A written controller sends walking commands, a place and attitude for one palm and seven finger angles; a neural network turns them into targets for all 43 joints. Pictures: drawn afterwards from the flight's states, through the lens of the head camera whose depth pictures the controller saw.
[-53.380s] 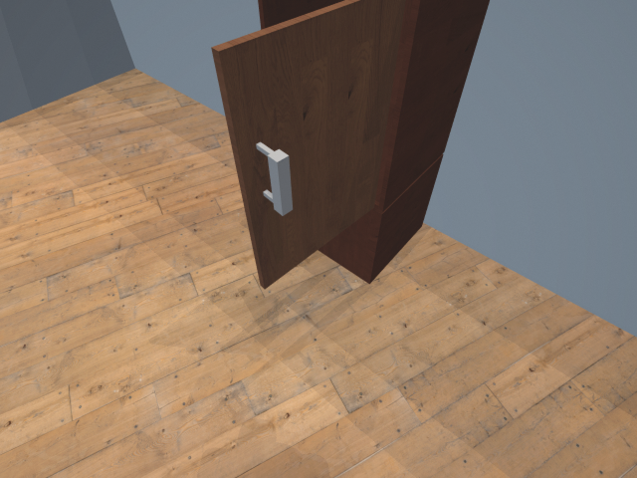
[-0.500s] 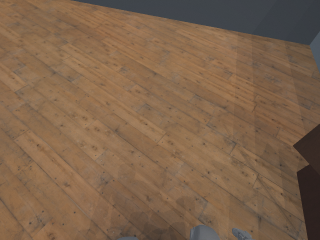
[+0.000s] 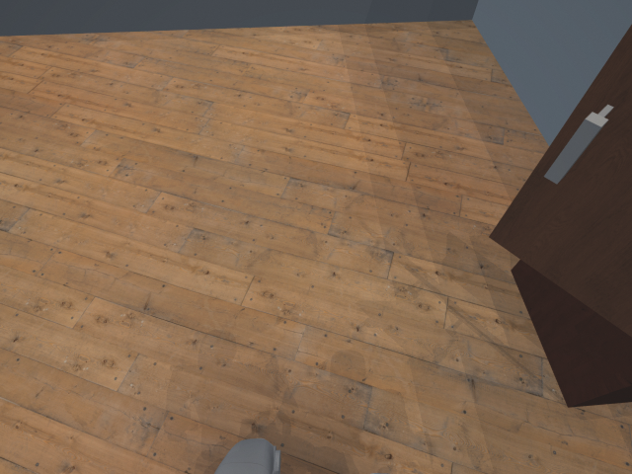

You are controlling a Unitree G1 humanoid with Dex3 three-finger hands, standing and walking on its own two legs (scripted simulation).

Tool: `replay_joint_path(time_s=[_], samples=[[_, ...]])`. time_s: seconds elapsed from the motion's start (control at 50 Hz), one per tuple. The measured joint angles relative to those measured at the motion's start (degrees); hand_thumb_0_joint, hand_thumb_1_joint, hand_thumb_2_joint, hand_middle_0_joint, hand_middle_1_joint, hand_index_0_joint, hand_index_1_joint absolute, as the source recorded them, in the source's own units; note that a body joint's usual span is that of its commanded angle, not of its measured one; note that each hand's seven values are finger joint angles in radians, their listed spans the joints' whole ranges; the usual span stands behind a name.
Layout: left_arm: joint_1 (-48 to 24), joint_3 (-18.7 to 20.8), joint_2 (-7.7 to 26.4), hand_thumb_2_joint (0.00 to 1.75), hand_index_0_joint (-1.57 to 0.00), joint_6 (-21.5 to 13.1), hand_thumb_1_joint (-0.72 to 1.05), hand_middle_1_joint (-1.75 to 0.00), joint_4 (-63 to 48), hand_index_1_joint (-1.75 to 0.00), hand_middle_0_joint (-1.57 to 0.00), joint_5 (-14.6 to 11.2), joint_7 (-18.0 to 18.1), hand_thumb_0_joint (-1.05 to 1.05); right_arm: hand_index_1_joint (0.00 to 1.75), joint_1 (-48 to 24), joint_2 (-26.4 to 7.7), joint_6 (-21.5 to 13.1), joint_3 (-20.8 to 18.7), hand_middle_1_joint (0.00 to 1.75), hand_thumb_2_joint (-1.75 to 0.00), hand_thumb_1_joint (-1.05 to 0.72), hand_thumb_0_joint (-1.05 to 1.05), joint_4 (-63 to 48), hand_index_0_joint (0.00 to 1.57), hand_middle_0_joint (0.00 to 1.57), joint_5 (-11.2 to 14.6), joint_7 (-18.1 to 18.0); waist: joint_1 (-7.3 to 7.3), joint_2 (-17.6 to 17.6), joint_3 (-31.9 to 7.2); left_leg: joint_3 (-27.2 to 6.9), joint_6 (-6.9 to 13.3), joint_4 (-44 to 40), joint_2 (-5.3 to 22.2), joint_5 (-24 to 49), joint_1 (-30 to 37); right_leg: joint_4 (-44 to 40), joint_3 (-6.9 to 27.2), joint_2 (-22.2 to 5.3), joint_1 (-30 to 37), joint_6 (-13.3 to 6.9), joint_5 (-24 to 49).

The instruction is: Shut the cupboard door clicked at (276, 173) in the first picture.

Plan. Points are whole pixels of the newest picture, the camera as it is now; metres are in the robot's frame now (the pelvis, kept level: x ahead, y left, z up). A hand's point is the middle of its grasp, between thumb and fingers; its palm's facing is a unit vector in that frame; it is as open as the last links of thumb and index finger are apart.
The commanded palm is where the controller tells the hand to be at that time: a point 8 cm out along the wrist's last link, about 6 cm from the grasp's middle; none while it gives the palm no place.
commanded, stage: turn to face it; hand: left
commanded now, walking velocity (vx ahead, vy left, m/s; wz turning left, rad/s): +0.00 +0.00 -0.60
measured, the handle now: (579, 144) +0.63 -0.41 +0.02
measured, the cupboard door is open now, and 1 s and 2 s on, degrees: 39 39 39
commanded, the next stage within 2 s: take the last steps up to it in 1.18 s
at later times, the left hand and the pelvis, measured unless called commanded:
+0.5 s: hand (164, 421) +0.19 +0.24 -0.15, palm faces -0.27 -0.94 -0.22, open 7.4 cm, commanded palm none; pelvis +0.03 +0.06 +0.01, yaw -19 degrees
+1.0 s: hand (223, 419) +0.20 +0.16 -0.16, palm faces -0.51 -0.84 -0.21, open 7.4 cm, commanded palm none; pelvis +0.03 +0.04 +0.00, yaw -33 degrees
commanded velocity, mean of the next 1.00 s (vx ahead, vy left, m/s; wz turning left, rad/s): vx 0.00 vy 0.00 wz -0.54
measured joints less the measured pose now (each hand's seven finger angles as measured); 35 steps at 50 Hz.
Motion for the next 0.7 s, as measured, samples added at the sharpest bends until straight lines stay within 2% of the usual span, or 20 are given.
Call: replay_joint_path(time_s=[0.1, 0.14, 0.18, 0.2, 0.22, 0.26, 0.28, 0.32, 0.38, 0.44, 0.52, 0.58, 0.64, 0.66, 0.7], samples=[[0.36, 0.14, 0.7, 0.9, -0.2, 0.41, 0.9, -0.3, 0.25, -0.3, -0.2, 0.24, -0.65, 0.01, 0.3, -2.03, 0.22, -0.56, 0.17, 0.3, -0.9, -0.91, 0.01, -2.2, 0.2, 0.2, 0.15, 0.09, 0.43, -1.03, -0.94, -1.78, -0.72, -11.36, 0.15, 1.93, 0.91, -1.49, 3.32, 0.23, 0.64, 1.22, 0.6], [0.32, 0.34, 1.06, 0.9, -0.2, 0.68, 0.9, -0.3, 0.15, -0.3, -0.2, 0.32, -0.92, 0.01, 0.3, -2.75, 0.39, -0.89, 0.31, 0.3, -0.9, -0.91, 0.01, -2.99, 0.2, 0.2, 0.35, 0.06, 0.76, -1.47, -1.33, -1.85, -0.64, -17.08, -0.32, 2.61, 2.69, -0.61, 4.75, 0.28, 0.32, 1.98, 0.08], [0.27, 0.61, 1.54, 0.9, -0.2, 1.15, 0.9, -0.3, 0.02, -0.3, -0.2, 0.19, -1.11, 0.01, 0.3, -3.02, 0.55, -1.55, 0.57, 0.3, -0.9, -0.9, 0.01, -3.78, 0.2, 0.2, 0.48, 0.04, 0.86, -1.92, -1.91, -1.54, -0.45, -24.77, -0.88, 6.47, 5.71, 1.28, 6.1, 0.43, -0.42, 3.0, -1.0], [0.35, 0.73, 1.79, 0.9, -0.2, 1.45, 0.9, -0.3, -0.15, -0.3, -0.2, -0.02, -1.17, 0.01, 0.3, -2.84, 0.52, -2.11, 0.78, 0.3, -0.9, -0.9, 0.01, -4.18, 0.2, 0.2, 0.41, 0.03, 0.81, -1.91, -2.43, -1.25, 0.47, -29.01, -0.78, 10.12, 7.34, 2.8, 6.66, 0.76, -1.14, 3.56, -1.84], [-0.03, 0.96, 2.32, 0.9, -0.2, 1.81, 0.9, -0.3, -0.1, -0.3, -0.2, -0.29, -1.25, 0.01, 0.3, -2.85, 0.89, -2.62, 0.96, 0.3, -0.9, -0.9, 0.01, -4.25, 0.2, 0.2, 0.12, -0.02, 0.9, -2.61, -2.47, -0.37, 1.79, -28.84, -0.93, 11.22, 7.44, 5.98, 7.11, 0.72, -2.32, 3.54, -5.29], [-0.65, 1.22, 3.37, 0.9, -0.2, 2.4, 0.9, -0.3, -0.16, -0.3, -0.2, -0.27, -1.42, 0.01, 0.3, -2.5, 1.52, -2.95, 1.77, 0.3, -0.9, -0.9, 0.01, -4.65, 0.2, 0.2, -0.48, 0.06, 1.26, -3.34, -2.27, 1.58, 3.45, -28.08, -0.3, 9.46, 8.37, 16.84, 5.71, 0.84, -5.73, 3.74, -12.64], [-0.84, 1.44, 3.84, 0.9, -0.2, 2.56, 0.9, -0.3, -0.25, -0.3, -0.2, -0.11, -1.66, 0.01, 0.3, -2.07, 1.8, -3.0, 2.12, 0.3, -0.9, -0.9, 0.01, -4.81, 0.2, 0.2, -0.74, 0.03, 1.22, -3.39, -2.36, 2.33, 3.81, -28.79, 0.2, 8.98, 9.17, 22.42, 4.55, 0.81, -7.46, 4.07, -13.85], [-1.4, 1.85, 4.65, 0.9, -0.2, 2.79, 0.9, -0.3, -0.63, -0.3, -0.2, 0.04, -2.29, 0.01, 0.3, -1.03, 2.11, -2.87, 2.58, 0.3, -0.9, -0.9, 0.01, -5.13, 0.2, 0.2, -1.03, -0.12, 1.0, -3.13, -2.43, 3.38, 4.0, -31.14, 1.12, 9.4, 10.8, 30.96, 2.3, 0.15, -10.02, 4.79, -13.2], [-2.04, 2.1, 5.42, 0.9, -0.2, 2.87, 0.91, -0.3, -1.63, -0.3, -0.2, -0.02, -2.96, 0.01, 0.3, 0.01, 2.0, -2.66, 2.75, 0.3, -0.9, -0.9, 0.01, -4.91, 0.2, 0.2, -1.13, -0.31, 1.07, -2.5, -2.23, 5.39, 3.97, -34.33, 2.34, 10.83, 12.76, 35.12, 0.26, -1.57, -11.55, 5.79, -10.72], [-2.45, 2.09, 5.7, 0.9, -0.2, 3.1, 0.91, -0.3, -2.19, -0.3, -0.2, -0.1, -3.23, 0.01, 0.3, 0.84, 1.57, -2.68, 2.39, 0.3, -0.9, -0.9, 0.01, -4.45, 0.2, 0.2, -1.06, -0.32, 0.83, -1.82, -1.94, 7.84, 3.89, -35.65, 3.41, 11.07, 14.01, 32.48, -0.72, -3.13, -11.04, 6.25, -9.47], [-3.43, 1.7, 5.3, 0.9, -0.19, 3.46, 0.91, -0.3, -2.27, -0.3, -0.2, -0.04, -3.47, 0.01, 0.3, 2.12, 0.51, -2.61, 1.63, 0.3, -0.9, -0.9, 0.01, -3.66, 0.2, 0.2, -1.16, -0.05, -0.24, -0.75, -1.41, 10.85, 3.37, -34.82, 4.66, 10.12, 14.62, 23.59, -2.07, -4.36, -8.17, 5.87, -9.38], [-4.2, 1.09, 4.5, 0.9, -0.19, 3.16, 0.91, -0.3, -2.46, -0.3, -0.2, -0.07, -3.59, 0.01, 0.3, 3.14, -0.74, -2.25, 0.95, 0.3, -0.9, -0.9, 0.01, -2.86, 0.2, 0.2, -1.18, 0.29, -1.07, 0.42, -1.14, 12.9, 2.56, -32.3, 5.86, 8.47, 14.36, 15.6, -3.37, -4.13, -4.82, 4.91, -8.94], [-4.1, 0.31, 3.98, 0.9, -0.19, 2.02, 0.91, -0.3, -3.26, -0.3, -0.2, -0.05, -3.71, 0.01, 0.3, 4.69, -2.18, -1.62, 0.28, 0.3, -0.9, -0.9, 0.01, -2.25, 0.2, 0.2, -0.76, 0.67, -1.41, 1.16, -1.86, 14.64, 1.17, -26.71, 7.14, 5.31, 12.71, 4.15, -4.39, -3.71, 0.51, 2.97, -2.49], [-4.24, 0.1, 3.43, 0.9, -0.2, 1.22, 0.91, -0.3, -3.16, -0.3, -0.2, 0.07, -3.39, 0.01, 0.3, 4.6, -2.95, -1.13, -0.02, 0.3, -0.9, -0.9, 0.01, -1.84, 0.2, 0.2, -0.54, 0.76, -1.28, 2.12, -1.87, 13.04, 0.51, -22.02, 7.41, 1.65, 10.73, 4.37, -4.15, -3.04, 0.13, 1.99, -3.93], [-4.21, -0.75, 2.17, 0.9, -0.2, 0.42, 0.91, -0.3, -3.05, -0.3, -0.2, -0.17, -2.65, 0.01, 0.3, 3.59, -4.22, 0.39, -0.47, 0.3, -0.9, -0.9, 0.01, -1.2, 0.2, 0.2, -0.26, 0.49, -1.6, 3.8, -1.28, 6.63, 0.05, -10.33, 5.29, -3.57, 5.79, 6.02, -3.59, -2.08, -0.76, 0.87, -4.85]])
